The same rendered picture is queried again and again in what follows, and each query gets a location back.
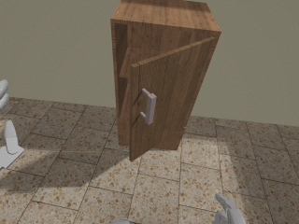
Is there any cupboard door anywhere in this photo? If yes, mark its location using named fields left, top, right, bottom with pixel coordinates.
left=129, top=36, right=216, bottom=162

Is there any robot left hand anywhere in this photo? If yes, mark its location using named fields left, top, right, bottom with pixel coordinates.
left=0, top=79, right=24, bottom=170

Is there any handle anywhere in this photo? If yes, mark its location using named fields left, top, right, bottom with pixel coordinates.
left=140, top=89, right=157, bottom=125

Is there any robot right hand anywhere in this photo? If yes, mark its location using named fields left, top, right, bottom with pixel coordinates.
left=212, top=193, right=246, bottom=224

